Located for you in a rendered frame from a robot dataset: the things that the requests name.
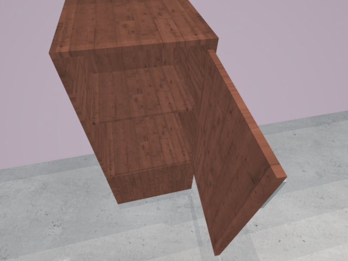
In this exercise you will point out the handle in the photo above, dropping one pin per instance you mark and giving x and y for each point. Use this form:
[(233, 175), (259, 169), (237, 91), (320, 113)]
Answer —
[(276, 191)]

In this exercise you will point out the cupboard door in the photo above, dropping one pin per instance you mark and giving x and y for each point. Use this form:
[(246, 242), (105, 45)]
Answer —
[(234, 167)]

